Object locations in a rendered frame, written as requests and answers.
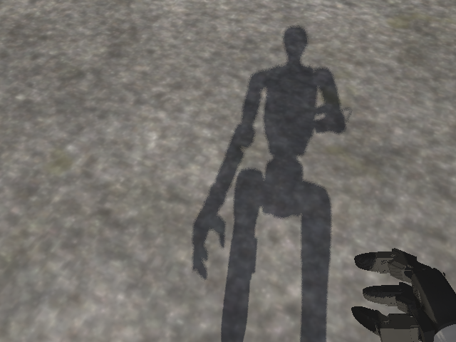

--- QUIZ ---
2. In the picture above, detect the right robot forearm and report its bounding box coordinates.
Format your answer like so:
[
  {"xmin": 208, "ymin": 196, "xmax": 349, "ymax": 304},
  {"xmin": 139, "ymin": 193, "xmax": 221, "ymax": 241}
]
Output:
[{"xmin": 433, "ymin": 324, "xmax": 456, "ymax": 342}]

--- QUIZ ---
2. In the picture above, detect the robot right hand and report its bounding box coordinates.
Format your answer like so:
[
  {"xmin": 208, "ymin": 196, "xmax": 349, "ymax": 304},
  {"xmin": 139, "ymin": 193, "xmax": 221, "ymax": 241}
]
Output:
[{"xmin": 351, "ymin": 248, "xmax": 456, "ymax": 342}]

